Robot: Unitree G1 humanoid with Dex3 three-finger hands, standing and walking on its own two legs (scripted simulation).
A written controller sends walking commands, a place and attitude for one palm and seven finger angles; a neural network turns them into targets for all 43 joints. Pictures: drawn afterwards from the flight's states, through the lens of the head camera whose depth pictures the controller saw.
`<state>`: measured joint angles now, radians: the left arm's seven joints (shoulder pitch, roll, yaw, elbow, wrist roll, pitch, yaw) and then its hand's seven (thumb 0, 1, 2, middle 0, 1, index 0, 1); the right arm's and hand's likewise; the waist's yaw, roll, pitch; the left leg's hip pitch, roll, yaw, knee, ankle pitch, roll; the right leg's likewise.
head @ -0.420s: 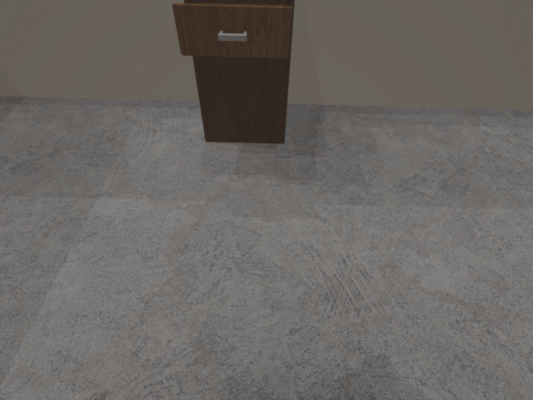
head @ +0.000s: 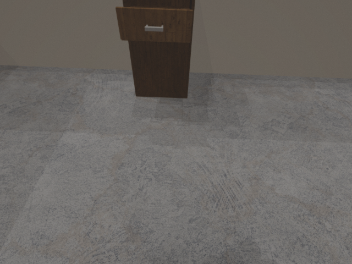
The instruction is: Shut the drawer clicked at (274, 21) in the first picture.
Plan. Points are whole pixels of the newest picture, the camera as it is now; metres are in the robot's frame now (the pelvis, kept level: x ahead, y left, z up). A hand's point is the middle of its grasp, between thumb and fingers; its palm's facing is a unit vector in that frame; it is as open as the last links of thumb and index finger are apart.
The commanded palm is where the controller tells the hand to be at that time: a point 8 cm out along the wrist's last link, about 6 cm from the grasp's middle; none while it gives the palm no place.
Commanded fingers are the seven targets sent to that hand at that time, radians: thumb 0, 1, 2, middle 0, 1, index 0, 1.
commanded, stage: stand and wait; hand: left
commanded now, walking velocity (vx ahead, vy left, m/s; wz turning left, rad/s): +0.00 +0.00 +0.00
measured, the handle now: (154, 27) +1.34 +0.22 -0.01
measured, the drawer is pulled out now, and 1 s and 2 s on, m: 0.29 0.29 0.29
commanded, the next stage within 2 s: look at it before walking up in 0.40 s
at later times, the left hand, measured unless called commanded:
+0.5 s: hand out of the picture +0.06 +0.24 -0.15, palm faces -0.03 -0.94 -0.33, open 7.4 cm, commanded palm none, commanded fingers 0.00 0.90 0.90 -0.20 -0.30 -0.20 -0.30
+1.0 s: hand out of the picture +0.06 +0.23 -0.15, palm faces -0.04 -0.95 -0.32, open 7.4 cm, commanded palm none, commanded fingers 0.00 0.90 0.90 -0.20 -0.30 -0.20 -0.30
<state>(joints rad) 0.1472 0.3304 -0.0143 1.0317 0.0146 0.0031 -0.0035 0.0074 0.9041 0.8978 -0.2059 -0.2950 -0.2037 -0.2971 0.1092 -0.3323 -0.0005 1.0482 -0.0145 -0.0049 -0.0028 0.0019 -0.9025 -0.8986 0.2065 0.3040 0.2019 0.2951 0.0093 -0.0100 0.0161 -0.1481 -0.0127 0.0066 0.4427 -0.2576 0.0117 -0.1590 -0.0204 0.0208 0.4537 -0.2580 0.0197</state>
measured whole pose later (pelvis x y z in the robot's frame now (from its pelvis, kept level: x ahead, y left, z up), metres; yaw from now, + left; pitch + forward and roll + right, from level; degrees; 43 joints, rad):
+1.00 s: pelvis -0.01 -0.01 +0.00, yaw +0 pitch -2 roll +0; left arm 0.15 0.34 -0.01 1.08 0.01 -0.01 -0.01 0.01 0.90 0.90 -0.21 -0.29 -0.20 -0.30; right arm 0.12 -0.34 0.01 1.11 -0.01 0.00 0.00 0.00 -0.90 -0.90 0.21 0.30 0.20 0.29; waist 0.01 -0.01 0.03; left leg -0.14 0.01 0.00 0.38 -0.21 -0.01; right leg -0.15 0.00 0.02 0.39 -0.21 0.00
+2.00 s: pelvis +0.27 -0.02 -0.01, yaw -2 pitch -2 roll -2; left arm 0.18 0.17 0.05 1.02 0.02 -0.06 0.02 0.00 0.93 0.90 -0.20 -0.29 -0.20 -0.30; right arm 0.35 -0.15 -0.05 1.12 -0.02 -0.02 -0.01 0.00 -0.91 -0.90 0.20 0.30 0.20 0.29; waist -0.05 0.02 0.06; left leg -0.47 0.12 0.04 1.23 -0.35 0.02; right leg -0.30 0.00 -0.17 0.56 -0.24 -0.06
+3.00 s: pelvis +0.70 -0.04 +0.00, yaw -7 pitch -1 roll -1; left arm 0.19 0.16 0.05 1.05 0.02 -0.07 0.02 -0.01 0.96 0.90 -0.20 -0.29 -0.20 -0.30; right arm 0.27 -0.15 -0.05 1.08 -0.02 -0.01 -0.02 0.00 -0.91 -0.90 0.20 0.30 0.19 0.29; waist -0.04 0.04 0.04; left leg -0.51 0.14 0.06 1.05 -0.31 -0.03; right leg -0.22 -0.02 -0.18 0.47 -0.23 -0.05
